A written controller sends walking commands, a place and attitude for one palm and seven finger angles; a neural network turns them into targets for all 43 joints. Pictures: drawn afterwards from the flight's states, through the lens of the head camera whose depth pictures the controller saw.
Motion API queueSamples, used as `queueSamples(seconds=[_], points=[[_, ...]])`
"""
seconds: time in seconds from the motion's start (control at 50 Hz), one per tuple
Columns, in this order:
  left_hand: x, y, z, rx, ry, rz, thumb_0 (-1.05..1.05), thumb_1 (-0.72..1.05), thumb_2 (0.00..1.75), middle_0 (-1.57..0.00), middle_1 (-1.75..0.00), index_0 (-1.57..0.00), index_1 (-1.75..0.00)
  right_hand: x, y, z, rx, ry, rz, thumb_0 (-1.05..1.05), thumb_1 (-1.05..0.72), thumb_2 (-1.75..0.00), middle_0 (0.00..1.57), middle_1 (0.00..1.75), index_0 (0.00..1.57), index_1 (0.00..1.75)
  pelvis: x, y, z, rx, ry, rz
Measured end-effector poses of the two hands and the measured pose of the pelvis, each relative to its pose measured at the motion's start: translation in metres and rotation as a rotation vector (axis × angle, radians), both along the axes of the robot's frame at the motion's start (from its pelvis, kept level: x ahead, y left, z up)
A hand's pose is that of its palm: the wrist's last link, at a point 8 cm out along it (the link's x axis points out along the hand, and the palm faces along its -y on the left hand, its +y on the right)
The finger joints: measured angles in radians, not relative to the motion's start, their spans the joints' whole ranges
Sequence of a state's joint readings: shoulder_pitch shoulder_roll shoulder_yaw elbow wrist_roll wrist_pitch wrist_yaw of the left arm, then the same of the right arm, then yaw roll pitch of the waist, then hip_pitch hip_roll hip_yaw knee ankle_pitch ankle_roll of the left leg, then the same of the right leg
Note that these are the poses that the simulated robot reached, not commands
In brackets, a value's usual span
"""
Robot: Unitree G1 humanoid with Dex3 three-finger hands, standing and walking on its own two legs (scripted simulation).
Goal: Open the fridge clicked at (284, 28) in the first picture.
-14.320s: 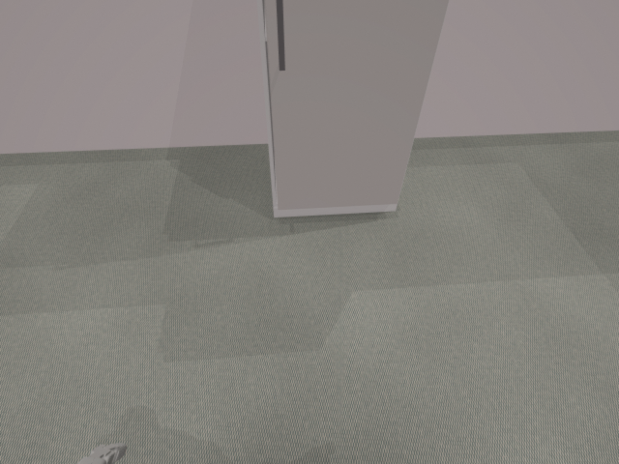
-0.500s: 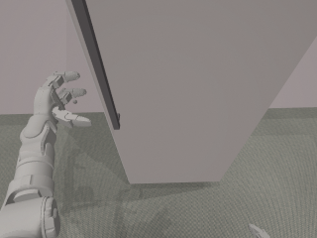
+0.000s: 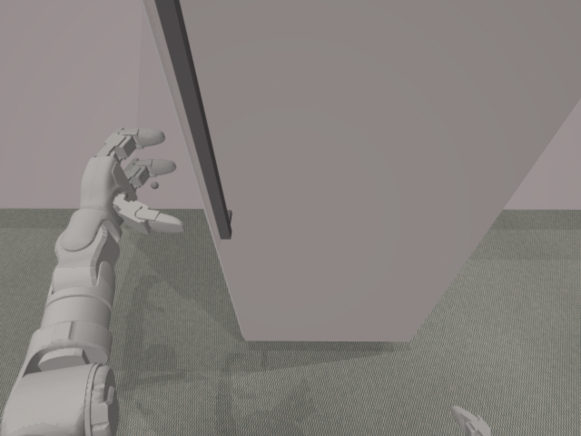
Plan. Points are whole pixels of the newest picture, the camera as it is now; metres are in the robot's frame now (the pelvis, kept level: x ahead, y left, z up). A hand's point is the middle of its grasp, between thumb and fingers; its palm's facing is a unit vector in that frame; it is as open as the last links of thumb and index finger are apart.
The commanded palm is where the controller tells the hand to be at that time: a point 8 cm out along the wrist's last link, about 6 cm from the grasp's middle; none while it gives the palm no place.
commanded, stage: move the hooked fingers beside the handle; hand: left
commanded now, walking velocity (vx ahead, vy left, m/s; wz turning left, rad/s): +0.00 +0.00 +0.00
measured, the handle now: (200, 112) +0.46 +0.13 +0.21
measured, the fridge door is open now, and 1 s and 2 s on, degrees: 0 0 0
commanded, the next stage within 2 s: none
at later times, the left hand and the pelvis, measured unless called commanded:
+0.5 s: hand (158, 197) +0.39 +0.19 +0.13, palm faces +0.01 -1.00 +0.01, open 14.0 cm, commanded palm +0.36 +0.25 +0.13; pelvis -0.01 +0.00 +0.00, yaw +0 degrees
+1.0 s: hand (166, 191) +0.40 +0.19 +0.13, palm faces +0.02 -1.00 +0.02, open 14.0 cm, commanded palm +0.37 +0.25 +0.13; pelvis -0.01 -0.01 +0.00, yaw +0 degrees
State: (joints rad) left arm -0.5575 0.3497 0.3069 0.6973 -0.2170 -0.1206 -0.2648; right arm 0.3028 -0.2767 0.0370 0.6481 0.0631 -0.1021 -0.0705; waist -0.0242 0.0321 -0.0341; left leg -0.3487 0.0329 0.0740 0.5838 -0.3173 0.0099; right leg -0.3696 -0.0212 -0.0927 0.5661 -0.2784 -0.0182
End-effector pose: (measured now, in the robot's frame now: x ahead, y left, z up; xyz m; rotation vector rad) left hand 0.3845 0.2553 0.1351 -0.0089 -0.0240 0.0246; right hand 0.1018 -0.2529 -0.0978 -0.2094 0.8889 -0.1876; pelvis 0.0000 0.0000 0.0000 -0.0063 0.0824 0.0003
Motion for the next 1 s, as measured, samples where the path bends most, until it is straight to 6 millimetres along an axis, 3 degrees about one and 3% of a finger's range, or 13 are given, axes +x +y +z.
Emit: queueSamples(seconds=[0.14,0.36,0.58,0.82,1.0], points=[[0.002,-0.011,-0.015,-0.019,0.058,0.010,-0.01,-0.50,0.30,-0.30,-1.20,-0.30,-1.20,0.004,0.002,0.001,0.014,-0.023,0.004,0.01,-0.90,-0.90,0.20,0.30,0.20,0.30,-0.002,-0.001,-0.001,0.006,0.007,-0.011],[-0.013,0.011,0.000,0.011,0.004,0.042,-0.01,-0.50,0.30,-0.30,-1.20,-0.30,-1.20,-0.008,-0.004,0.000,0.008,0.000,-0.010,0.01,-0.90,-0.90,0.20,0.30,0.20,0.30,-0.004,-0.006,0.000,0.004,-0.013,-0.009],[-0.014,-0.018,-0.006,-0.016,0.007,-0.001,-0.01,-0.50,0.30,-0.30,-1.20,-0.30,-1.20,-0.007,-0.007,0.000,0.002,-0.018,-0.001,0.01,-0.90,-0.90,0.20,0.30,0.20,0.30,-0.010,-0.005,-0.001,0.007,-0.014,-0.004],[-0.010,0.002,-0.002,0.016,0.017,0.044,-0.01,-0.50,0.30,-0.30,-1.20,-0.30,-1.20,-0.016,-0.008,-0.002,0.006,-0.003,-0.011,0.01,-0.90,-0.90,0.20,0.30,0.20,0.30,-0.012,-0.009,-0.001,0.007,-0.011,-0.010],[-0.003,-0.014,-0.009,-0.012,0.035,-0.009,-0.01,-0.50,0.30,-0.30,-1.20,-0.30,-1.20,-0.019,-0.011,-0.006,-0.005,0.029,-0.008,0.01,-0.90,-0.90,0.20,0.30,0.20,0.30,-0.011,-0.007,-0.002,0.006,0.003,0.000]])
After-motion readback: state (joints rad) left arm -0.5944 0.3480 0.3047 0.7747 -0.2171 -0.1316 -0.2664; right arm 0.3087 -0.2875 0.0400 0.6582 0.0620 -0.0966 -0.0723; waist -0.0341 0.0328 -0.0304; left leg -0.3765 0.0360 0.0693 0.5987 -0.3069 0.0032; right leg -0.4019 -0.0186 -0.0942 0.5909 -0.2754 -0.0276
